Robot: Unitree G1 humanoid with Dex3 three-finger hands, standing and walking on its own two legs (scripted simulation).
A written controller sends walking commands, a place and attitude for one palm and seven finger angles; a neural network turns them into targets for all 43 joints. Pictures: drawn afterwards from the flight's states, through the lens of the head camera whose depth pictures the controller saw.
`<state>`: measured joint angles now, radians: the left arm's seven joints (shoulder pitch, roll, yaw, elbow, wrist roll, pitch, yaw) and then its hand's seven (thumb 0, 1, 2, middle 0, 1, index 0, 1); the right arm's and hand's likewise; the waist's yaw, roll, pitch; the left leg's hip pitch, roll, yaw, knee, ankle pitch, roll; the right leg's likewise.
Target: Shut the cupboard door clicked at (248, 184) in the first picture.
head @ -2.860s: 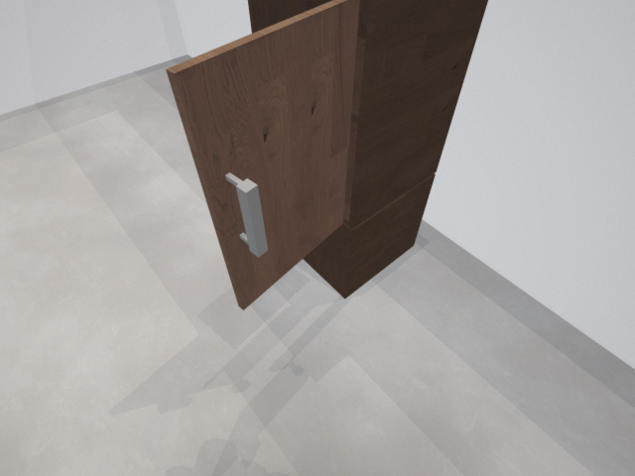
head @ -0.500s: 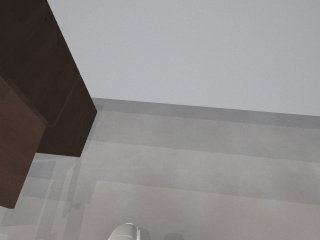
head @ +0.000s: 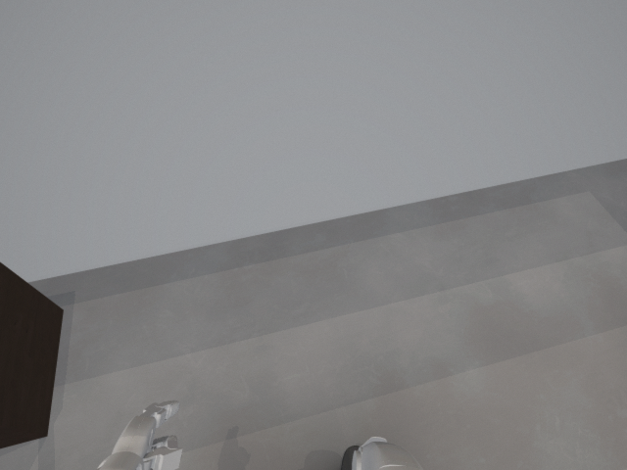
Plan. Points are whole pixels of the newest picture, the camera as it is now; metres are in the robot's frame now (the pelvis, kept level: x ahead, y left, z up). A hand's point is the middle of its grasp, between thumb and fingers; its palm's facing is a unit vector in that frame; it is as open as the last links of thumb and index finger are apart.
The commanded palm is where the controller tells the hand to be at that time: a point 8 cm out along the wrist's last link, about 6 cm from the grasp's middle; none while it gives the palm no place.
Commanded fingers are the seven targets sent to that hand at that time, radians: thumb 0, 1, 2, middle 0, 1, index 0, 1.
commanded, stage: walk to a spot facing it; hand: left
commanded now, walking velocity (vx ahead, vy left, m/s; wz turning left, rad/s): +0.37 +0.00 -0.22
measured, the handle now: out of the picture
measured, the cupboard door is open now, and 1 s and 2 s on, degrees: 98 98 98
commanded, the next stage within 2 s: turn to face it in 0.66 s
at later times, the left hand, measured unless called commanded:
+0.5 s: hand (204, 404) +0.23 +0.18 -0.18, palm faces -0.03 -0.98 -0.19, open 7.3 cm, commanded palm none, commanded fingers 0.00 0.90 0.90 -0.20 -0.30 -0.20 -0.30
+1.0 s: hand (273, 247) +0.51 +0.09 -0.16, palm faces +0.01 -0.98 -0.21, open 7.2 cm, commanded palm none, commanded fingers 0.00 0.90 0.90 -0.20 -0.30 -0.20 -0.30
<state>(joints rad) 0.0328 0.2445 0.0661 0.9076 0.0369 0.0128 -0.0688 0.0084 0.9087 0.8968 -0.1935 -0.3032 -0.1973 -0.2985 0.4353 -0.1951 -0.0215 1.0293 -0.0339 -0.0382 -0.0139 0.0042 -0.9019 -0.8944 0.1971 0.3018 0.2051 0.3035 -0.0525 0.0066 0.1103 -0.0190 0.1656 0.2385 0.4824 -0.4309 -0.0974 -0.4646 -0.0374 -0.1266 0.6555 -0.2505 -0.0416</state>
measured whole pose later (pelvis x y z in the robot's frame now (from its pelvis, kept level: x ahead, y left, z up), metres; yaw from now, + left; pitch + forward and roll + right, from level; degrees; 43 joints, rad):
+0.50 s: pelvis +0.23 -0.01 +0.00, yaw -5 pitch +0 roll +0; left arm 0.31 0.21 0.06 1.10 0.02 -0.02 -0.01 0.00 0.92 0.90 -0.20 -0.30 -0.20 -0.30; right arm 0.16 -0.16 -0.03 0.97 -0.04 -0.08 0.00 0.00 -0.91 -0.89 0.20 0.30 0.20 0.30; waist 0.01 -0.04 0.06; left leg -0.34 0.07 0.15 0.60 -0.24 0.02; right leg -0.27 0.02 -0.04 1.00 -0.46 -0.05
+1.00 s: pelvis +0.43 -0.10 +0.01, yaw +1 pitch +1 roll +0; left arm 0.16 0.18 0.05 1.02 0.03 -0.05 0.02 -0.01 0.95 0.90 -0.20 -0.30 -0.20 -0.30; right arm 0.27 -0.16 -0.04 1.07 -0.01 0.01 0.00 0.01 -0.91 -0.89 0.19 0.30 0.20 0.30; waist -0.04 -0.02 0.07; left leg -0.45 0.08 0.11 0.90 -0.39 -0.04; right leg -0.21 -0.07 -0.24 0.48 -0.28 -0.03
